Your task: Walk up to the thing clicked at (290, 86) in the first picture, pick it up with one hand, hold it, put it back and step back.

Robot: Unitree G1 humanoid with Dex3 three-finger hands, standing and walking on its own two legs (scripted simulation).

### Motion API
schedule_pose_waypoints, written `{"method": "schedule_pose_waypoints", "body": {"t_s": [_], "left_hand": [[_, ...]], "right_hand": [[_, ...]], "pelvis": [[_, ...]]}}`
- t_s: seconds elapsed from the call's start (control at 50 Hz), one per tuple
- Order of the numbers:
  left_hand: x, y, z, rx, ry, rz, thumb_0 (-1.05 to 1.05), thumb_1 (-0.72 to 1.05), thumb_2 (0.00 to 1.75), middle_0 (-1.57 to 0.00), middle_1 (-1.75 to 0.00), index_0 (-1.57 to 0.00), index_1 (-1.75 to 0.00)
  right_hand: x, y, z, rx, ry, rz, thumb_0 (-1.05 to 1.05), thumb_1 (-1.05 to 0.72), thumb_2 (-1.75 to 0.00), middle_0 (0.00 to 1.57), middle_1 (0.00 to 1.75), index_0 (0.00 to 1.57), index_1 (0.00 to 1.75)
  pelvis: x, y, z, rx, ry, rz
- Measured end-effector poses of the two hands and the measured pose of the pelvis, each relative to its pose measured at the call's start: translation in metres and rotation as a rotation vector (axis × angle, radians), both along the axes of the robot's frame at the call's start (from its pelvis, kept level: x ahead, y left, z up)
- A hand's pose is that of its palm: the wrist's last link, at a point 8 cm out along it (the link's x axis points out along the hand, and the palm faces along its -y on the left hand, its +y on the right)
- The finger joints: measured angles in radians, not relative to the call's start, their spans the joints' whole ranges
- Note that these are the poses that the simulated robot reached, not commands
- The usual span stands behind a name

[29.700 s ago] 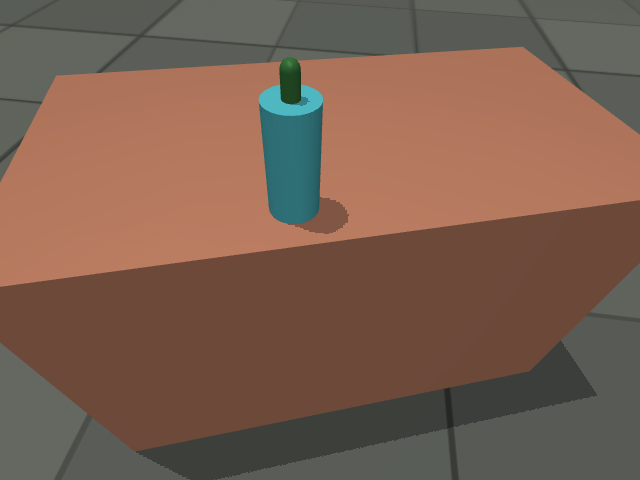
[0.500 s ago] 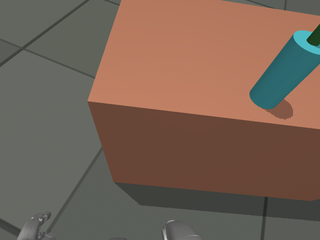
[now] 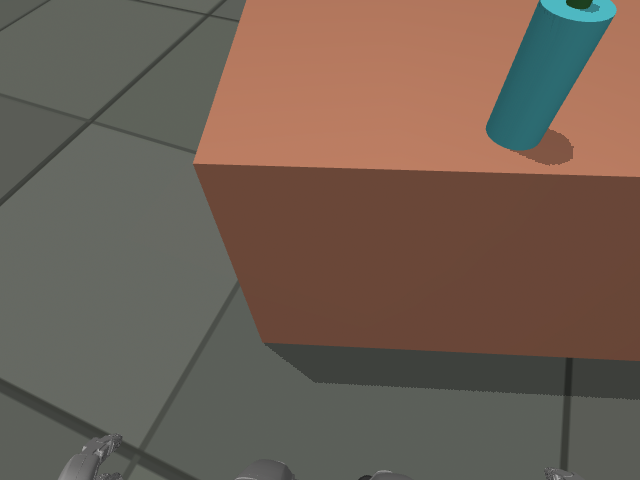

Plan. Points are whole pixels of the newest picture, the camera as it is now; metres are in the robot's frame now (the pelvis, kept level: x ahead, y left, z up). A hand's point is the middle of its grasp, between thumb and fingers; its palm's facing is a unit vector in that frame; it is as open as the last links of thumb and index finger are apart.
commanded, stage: step back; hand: right
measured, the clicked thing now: (549, 59) +0.63 -0.28 +0.16
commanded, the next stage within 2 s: none
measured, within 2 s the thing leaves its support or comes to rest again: neither
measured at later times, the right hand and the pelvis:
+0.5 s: hand out of the picture -0.01 -0.28 -0.13, palm faces -0.02 +0.89 -0.45, open 7.4 cm; pelvis -0.15 -0.01 -0.01, yaw -3 degrees
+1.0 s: hand out of the picture -0.21 -0.29 -0.16, palm faces -0.10 +0.91 -0.41, open 7.4 cm; pelvis -0.30 -0.03 -0.02, yaw +2 degrees
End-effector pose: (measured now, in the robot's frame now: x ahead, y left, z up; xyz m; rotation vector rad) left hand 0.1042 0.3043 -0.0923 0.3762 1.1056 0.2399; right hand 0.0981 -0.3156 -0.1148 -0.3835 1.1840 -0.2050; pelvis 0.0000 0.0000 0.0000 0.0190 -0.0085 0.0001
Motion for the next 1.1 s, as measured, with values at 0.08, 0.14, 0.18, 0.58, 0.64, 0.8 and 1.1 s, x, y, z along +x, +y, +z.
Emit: {"method": "schedule_pose_waypoints", "body": {"t_s": [0.08, 0.14, 0.18, 0.58, 0.64, 0.8, 1.1], "left_hand": [[-0.012, 0.011, -0.009, -0.011, -0.047, -0.003, 0.00, 0.90, 0.90, -0.20, -0.30, -0.21, -0.30], [-0.029, 0.022, -0.025, -0.035, -0.055, 0.006, 0.00, 0.90, 0.90, -0.20, -0.30, -0.21, -0.30], [-0.044, 0.025, -0.030, -0.050, -0.031, 0.019, 0.00, 0.90, 0.90, -0.20, -0.30, -0.21, -0.30], [-0.209, -0.009, -0.029, -0.001, 0.153, 0.001, 0.00, 0.90, 0.90, -0.20, -0.30, -0.20, -0.30], [-0.231, -0.022, -0.017, 0.001, 0.137, 0.004, 0.00, 0.90, 0.90, -0.20, -0.30, -0.21, -0.30], [-0.245, -0.030, 0.003, 0.039, 0.040, 0.000, 0.00, 0.90, 0.90, -0.20, -0.30, -0.21, -0.30], [-0.319, -0.036, -0.027, -0.078, -0.010, 0.035, 0.00, 0.90, 0.90, -0.20, -0.30, -0.21, -0.30]], "right_hand": [[-0.028, 0.006, -0.001, -0.037, 0.030, 0.026, 0.01, -0.90, -0.90, 0.21, 0.30, 0.21, 0.30], [-0.050, 0.017, 0.001, -0.054, 0.030, 0.031, 0.01, -0.90, -0.90, 0.20, 0.30, 0.21, 0.30], [-0.065, 0.025, 0.007, -0.047, 0.024, 0.031, 0.01, -0.90, -0.90, 0.21, 0.30, 0.21, 0.30], [-0.138, -0.027, 0.006, -0.033, -0.154, 0.009, 0.01, -0.90, -0.90, 0.21, 0.30, 0.21, 0.30], [-0.164, -0.034, -0.001, -0.012, -0.129, -0.024, 0.01, -0.90, -0.90, 0.21, 0.30, 0.21, 0.30], [-0.240, -0.035, -0.008, 0.011, -0.018, -0.020, 0.01, -0.90, -0.90, 0.21, 0.30, 0.21, 0.30], [-0.327, -0.023, 0.023, -0.048, -0.015, 0.041, 0.01, -0.90, -0.90, 0.21, 0.30, 0.21, 0.30]], "pelvis": [[-0.025, 0.010, -0.008, -0.017, -0.007, 0.038], [-0.046, 0.017, -0.015, 0.012, -0.039, 0.034], [-0.056, 0.019, -0.012, 0.007, -0.049, 0.018], [-0.177, -0.022, -0.018, -0.050, -0.032, -0.063], [-0.190, -0.030, -0.013, -0.012, -0.029, -0.058], [-0.228, -0.038, -0.005, 0.009, -0.004, -0.019], [-0.323, -0.037, -0.002, -0.041, -0.031, 0.024]]}}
